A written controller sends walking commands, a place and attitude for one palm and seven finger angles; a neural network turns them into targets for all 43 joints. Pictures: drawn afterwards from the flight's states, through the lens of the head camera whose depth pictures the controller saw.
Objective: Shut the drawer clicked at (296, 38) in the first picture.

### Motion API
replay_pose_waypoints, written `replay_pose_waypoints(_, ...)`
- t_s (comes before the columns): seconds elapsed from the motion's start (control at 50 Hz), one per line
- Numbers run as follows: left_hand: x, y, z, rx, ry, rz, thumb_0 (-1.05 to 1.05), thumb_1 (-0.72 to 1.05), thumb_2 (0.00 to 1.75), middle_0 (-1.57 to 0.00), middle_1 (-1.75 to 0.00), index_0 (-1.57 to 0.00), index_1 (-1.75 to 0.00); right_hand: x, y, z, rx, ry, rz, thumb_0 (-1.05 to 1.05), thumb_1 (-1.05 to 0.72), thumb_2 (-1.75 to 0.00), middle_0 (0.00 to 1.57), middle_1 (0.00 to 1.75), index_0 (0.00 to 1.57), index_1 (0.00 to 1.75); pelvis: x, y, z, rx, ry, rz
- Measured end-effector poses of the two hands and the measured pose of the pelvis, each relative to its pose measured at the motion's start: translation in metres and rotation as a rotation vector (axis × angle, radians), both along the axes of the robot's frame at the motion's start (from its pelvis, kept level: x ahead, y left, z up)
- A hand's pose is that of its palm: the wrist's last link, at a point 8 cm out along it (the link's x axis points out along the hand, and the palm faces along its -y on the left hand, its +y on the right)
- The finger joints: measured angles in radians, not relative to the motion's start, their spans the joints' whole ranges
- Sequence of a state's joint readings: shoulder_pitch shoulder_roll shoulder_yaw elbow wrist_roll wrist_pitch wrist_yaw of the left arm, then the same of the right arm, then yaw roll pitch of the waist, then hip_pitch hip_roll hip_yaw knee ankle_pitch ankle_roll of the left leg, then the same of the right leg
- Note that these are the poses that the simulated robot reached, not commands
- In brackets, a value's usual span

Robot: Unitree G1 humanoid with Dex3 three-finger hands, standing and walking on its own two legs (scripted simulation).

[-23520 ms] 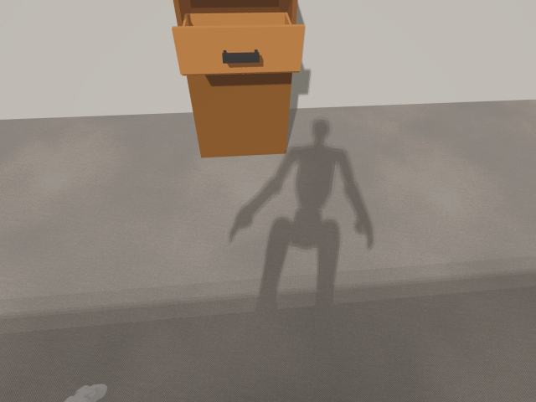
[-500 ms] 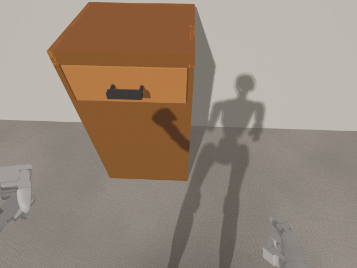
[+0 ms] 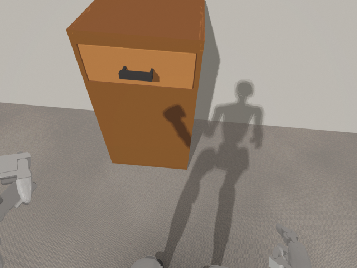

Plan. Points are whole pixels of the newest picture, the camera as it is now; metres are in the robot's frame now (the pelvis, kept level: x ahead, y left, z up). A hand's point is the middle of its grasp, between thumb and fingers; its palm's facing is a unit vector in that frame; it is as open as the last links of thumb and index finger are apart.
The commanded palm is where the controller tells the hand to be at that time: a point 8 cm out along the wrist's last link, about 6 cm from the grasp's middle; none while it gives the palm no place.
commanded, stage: step back with the hand held close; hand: left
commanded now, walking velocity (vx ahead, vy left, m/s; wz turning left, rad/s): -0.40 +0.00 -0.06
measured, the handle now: (137, 72) +0.80 +0.19 -0.02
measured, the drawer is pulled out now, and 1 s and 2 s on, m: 0.00 0.00 0.00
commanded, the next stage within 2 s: stop stepping back and stand still in 0.16 s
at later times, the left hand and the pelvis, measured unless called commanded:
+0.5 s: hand out of the picture +0.09 +0.23 +0.18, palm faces +0.28 -0.86 -0.43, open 3.3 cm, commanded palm +0.03 +0.28 +0.19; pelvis -0.12 +0.01 +0.01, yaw -3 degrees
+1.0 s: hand out of the picture -0.01 +0.21 +0.20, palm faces +0.29 -0.81 -0.50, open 3.3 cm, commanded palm -0.07 +0.27 +0.19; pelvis -0.21 +0.00 +0.01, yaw -3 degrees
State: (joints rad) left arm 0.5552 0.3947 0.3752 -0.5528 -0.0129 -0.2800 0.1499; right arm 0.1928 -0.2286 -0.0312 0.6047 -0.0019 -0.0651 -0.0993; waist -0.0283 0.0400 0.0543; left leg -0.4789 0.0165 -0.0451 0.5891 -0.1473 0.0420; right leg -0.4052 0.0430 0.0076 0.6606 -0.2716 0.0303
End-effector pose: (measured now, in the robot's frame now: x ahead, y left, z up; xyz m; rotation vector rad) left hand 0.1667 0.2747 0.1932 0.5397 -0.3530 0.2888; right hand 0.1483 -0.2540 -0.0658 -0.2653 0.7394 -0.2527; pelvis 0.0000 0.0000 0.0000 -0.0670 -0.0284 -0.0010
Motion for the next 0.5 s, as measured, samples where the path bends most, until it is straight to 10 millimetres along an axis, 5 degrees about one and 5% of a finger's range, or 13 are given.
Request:
replay_pose_waypoints(0.12, -0.038, 0.006, 0.016, 0.088, -0.031, 0.018, 0.01, 0.89, 0.89, -1.40, -1.60, -1.41, -1.60, -0.017, 0.017, 0.000, 0.043, 0.000, 0.075, 0.01, -0.91, -0.90, 0.20, 0.30, 0.20, 0.30, -0.022, -0.008, 0.000, -0.017, 0.062, 0.071)
replay_pose_waypoints(0.22, -0.077, 0.002, 0.009, 0.067, 0.007, 0.034, 0.01, 0.89, 0.89, -1.40, -1.60, -1.41, -1.60, -0.024, 0.025, -0.013, 0.063, 0.025, 0.126, 0.01, -0.91, -0.90, 0.20, 0.30, 0.20, 0.30, -0.045, -0.007, -0.003, 0.011, 0.069, 0.011)
replay_pose_waypoints(0.3, -0.084, 0.008, 0.009, 0.000, -0.005, 0.029, 0.01, 0.89, 0.89, -1.41, -1.60, -1.41, -1.60, -0.035, 0.034, -0.002, 0.046, 0.025, 0.119, 0.01, -0.91, -0.90, 0.20, 0.30, 0.20, 0.30, -0.052, 0.003, 0.005, 0.033, 0.057, -0.014)
replay_pose_waypoints(0.38, -0.080, 0.013, 0.002, -0.044, -0.007, -0.006, 0.01, 0.89, 0.89, -1.41, -1.60, -1.41, -1.60, -0.048, 0.042, 0.015, 0.052, -0.071, 0.117, 0.01, -0.91, -0.90, 0.20, 0.30, 0.20, 0.30, -0.083, 0.009, 0.008, 0.046, 0.014, -0.039)
replay_pose_waypoints(0.5, -0.108, 0.000, 0.005, -0.038, 0.061, -0.063, 0.01, 0.89, 0.89, -1.40, -1.60, -1.41, -1.60, -0.096, 0.040, 0.035, 0.080, -0.167, 0.074, 0.01, -0.91, -0.90, 0.20, 0.30, 0.21, 0.30, -0.118, 0.008, 0.012, 0.036, -0.017, -0.054)
